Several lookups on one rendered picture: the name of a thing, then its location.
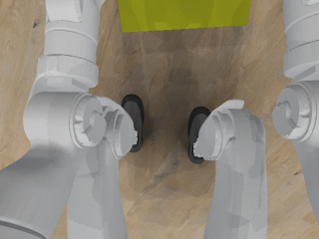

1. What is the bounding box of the robot right forearm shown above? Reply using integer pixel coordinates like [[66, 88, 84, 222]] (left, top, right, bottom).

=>
[[282, 0, 319, 83]]

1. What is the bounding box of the robot left forearm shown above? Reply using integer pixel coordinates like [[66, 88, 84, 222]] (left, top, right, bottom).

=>
[[23, 0, 106, 131]]

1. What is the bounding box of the left robot upper arm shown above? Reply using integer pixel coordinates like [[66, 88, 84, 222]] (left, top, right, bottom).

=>
[[0, 92, 107, 239]]

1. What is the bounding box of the robot right thigh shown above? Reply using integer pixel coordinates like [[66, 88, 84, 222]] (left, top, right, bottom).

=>
[[202, 109, 267, 239]]

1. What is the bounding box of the carton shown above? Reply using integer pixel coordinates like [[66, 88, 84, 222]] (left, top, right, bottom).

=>
[[118, 0, 251, 33]]

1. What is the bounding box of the right robot upper arm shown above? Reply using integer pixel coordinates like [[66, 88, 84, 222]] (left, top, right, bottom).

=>
[[272, 80, 319, 225]]

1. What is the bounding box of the robot left thigh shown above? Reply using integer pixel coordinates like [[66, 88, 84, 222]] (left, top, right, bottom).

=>
[[67, 106, 130, 239]]

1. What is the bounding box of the robot thigh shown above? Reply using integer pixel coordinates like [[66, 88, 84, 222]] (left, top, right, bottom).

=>
[[67, 106, 130, 239], [202, 109, 267, 239]]

